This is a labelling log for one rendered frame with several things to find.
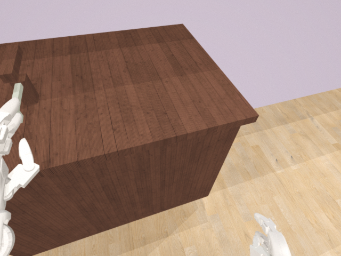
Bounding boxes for right robot hand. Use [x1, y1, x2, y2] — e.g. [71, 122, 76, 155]
[250, 213, 291, 256]

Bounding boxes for counter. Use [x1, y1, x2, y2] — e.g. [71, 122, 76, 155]
[0, 24, 259, 256]

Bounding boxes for tap lever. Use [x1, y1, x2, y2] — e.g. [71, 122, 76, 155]
[12, 83, 23, 123]

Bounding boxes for robot left forearm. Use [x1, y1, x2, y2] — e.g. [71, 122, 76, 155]
[0, 210, 15, 256]

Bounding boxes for left robot hand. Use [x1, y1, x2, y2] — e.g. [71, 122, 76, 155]
[0, 97, 39, 210]

